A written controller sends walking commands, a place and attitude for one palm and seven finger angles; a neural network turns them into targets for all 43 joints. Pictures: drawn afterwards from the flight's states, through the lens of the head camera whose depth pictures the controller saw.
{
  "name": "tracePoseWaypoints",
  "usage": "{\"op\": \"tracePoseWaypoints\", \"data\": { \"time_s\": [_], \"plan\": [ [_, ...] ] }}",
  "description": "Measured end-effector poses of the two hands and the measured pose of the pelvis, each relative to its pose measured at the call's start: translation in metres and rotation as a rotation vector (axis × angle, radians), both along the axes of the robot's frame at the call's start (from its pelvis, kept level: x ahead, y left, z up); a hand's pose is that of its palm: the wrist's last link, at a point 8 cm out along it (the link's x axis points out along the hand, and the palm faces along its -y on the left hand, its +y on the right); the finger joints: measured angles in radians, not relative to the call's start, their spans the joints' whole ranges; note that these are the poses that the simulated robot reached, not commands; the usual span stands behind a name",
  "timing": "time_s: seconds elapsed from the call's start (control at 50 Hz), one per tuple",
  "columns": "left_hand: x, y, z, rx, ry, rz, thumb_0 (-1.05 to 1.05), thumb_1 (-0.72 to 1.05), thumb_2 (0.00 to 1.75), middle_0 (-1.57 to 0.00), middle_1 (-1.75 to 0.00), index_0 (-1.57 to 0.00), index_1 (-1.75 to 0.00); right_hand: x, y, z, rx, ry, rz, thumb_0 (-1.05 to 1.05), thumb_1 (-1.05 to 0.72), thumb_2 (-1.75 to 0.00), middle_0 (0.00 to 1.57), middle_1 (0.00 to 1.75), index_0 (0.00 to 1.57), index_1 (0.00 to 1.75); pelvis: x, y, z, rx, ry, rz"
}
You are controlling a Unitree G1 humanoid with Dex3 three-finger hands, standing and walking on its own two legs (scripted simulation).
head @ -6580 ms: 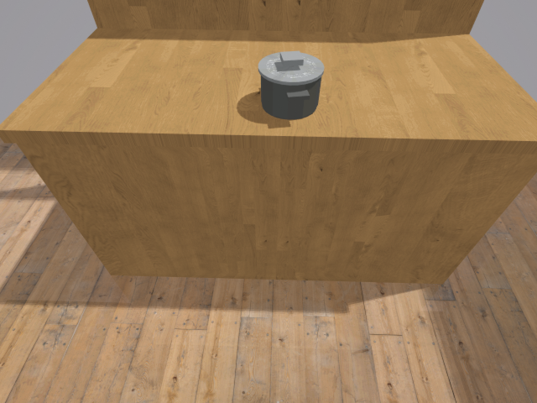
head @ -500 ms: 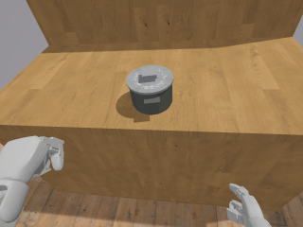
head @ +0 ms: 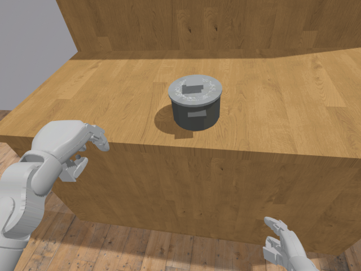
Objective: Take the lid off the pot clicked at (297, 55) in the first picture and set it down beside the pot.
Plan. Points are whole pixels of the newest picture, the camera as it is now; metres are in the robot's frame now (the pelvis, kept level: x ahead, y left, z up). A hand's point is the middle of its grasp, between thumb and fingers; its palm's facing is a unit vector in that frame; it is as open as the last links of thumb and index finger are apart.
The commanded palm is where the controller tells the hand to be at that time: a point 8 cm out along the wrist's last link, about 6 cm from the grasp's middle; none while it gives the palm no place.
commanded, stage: reach forward and open the fingers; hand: left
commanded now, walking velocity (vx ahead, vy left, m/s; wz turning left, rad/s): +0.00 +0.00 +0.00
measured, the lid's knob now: (194, 83) +0.60 +0.05 +0.13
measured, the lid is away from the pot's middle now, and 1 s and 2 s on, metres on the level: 0.00 0.00 0.00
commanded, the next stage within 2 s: move the open hand above the knob in 0.36 s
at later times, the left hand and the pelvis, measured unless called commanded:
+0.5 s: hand (72, 131) +0.31 +0.26 +0.20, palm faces -0.01 -0.03 -1.00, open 10.0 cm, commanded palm +0.27 +0.25 +0.26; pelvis -0.01 +0.02 +0.00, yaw +0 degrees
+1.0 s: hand (125, 105) +0.40 +0.18 +0.19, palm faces -0.13 -0.02 -0.99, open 10.0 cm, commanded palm +0.37 +0.18 +0.26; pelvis +0.00 +0.00 +0.00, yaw +0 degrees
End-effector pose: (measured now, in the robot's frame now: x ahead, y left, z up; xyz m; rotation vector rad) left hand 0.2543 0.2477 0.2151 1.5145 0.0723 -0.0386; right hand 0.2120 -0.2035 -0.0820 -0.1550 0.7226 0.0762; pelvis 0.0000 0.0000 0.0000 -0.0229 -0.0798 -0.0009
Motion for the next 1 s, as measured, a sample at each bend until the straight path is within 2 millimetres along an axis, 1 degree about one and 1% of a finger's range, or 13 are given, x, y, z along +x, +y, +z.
{"op": "tracePoseWaypoints", "data": {
  "time_s": [0.12, 0.22, 0.34, 0.48, 0.54, 0.6, 0.66, 0.7, 0.76, 0.88, 1.0],
  "plan": [
    [0.006, 0.002, 0.008, 0.0, -0.024, -0.009, 0.0, -0.19, 1.51, -0.94, -0.28, -0.94, -0.28, -0.015, 0.003, -0.005, -0.004, 0.022, -0.009, 0.01, -0.91, -0.9, 0.2, 0.3, 0.2, 0.3, -0.006, 0.006, 0.0, -0.002, -0.004, -0.003],
    [0.013, 0.006, 0.015, 0.007, -0.038, -0.007, 0.0, -0.29, 1.56, -0.9, -0.17, -0.9, -0.17, -0.021, 0.005, -0.006, -0.009, 0.027, -0.013, 0.01, -0.91, -0.9, 0.2, 0.3, 0.2, 0.3, -0.01, 0.01, -0.001, -0.002, -0.006, -0.004],
    [0.02, 0.009, 0.022, 0.01, -0.051, -0.006, 0.0, -0.34, 1.59, -0.88, -0.11, -0.88, -0.11, -0.023, 0.008, -0.004, -0.01, 0.014, -0.015, 0.01, -0.91, -0.9, 0.2, 0.3, 0.2, 0.3, -0.013, 0.013, -0.002, -0.002, -0.006, -0.004],
    [0.03, 0.011, 0.033, 0.031, -0.062, 0.005, 0.0, -0.36, 1.61, -0.88, -0.09, -0.88, -0.09, -0.019, 0.012, -0.003, -0.006, 0.001, -0.009, 0.01, -0.91, -0.9, 0.2, 0.3, 0.2, 0.3, -0.015, 0.015, -0.003, 0.0, 0.001, -0.003],
    [0.034, 0.009, 0.036, 0.02, -0.064, 0.012, 0.0, -0.36, 1.62, -0.88, -0.09, -0.88, -0.09, -0.018, 0.013, -0.003, -0.002, 0.0, -0.003, 0.01, -0.91, -0.9, 0.2, 0.3, 0.2, 0.3, -0.014, 0.015, -0.003, 0.0, 0.004, 0.002],
    [0.042, 0.003, 0.033, 0.012, -0.05, 0.01, 0.0, -0.36, 1.63, -0.88, -0.08, -0.88, -0.09, -0.017, 0.015, -0.004, -0.003, 0.003, 0.003, 0.01, -0.91, -0.9, 0.2, 0.3, 0.2, 0.3, -0.015, 0.014, -0.004, 0.002, 0.007, 0.008],
    [0.053, -0.011, 0.03, 0.018, -0.035, -0.016, 0.0, -0.36, 1.63, -0.88, -0.08, -0.88, -0.08, -0.016, 0.015, -0.006, -0.006, 0.007, 0.007, 0.01, -0.91, -0.9, 0.2, 0.3, 0.2, 0.3, -0.015, 0.013, -0.004, 0.003, 0.011, 0.011],
    [0.062, -0.02, 0.03, 0.028, -0.032, -0.034, 0.0, -0.36, 1.63, -0.88, -0.08, -0.88, -0.08, -0.017, 0.014, -0.007, -0.007, 0.011, 0.006, 0.01, -0.91, -0.9, 0.2, 0.3, 0.2, 0.3, -0.014, 0.012, -0.005, 0.005, 0.016, 0.01],
    [0.077, -0.027, 0.032, 0.038, -0.02, -0.031, 0.0, -0.36, 1.63, -0.88, -0.08, -0.88, -0.08, -0.019, 0.011, -0.009, -0.002, 0.025, -0.005, 0.01, -0.91, -0.9, 0.2, 0.3, 0.2, 0.3, -0.012, 0.01, -0.005, 0.006, 0.025, 0.007],
    [0.105, -0.047, 0.033, 0.03, 0.015, -0.026, 0.0, -0.36, 1.63, -0.88, -0.08, -0.88, -0.08, -0.026, -0.001, -0.015, 0.005, 0.063, -0.038, 0.01, -0.91, -0.9, 0.2, 0.3, 0.2, 0.3, -0.005, 0.006, -0.004, 0.011, 0.04, 0.002],
    [0.133, -0.067, 0.031, 0.035, 0.059, -0.028, 0.0, -0.36, 1.63, -0.88, -0.08, -0.88, -0.08, -0.032, -0.019, -0.022, -0.007, 0.111, -0.077, 0.01, -0.91, -0.9, 0.2, 0.3, 0.2, 0.3, 0.005, 0.0, -0.004, 0.019, 0.055, -0.004]
  ]
}}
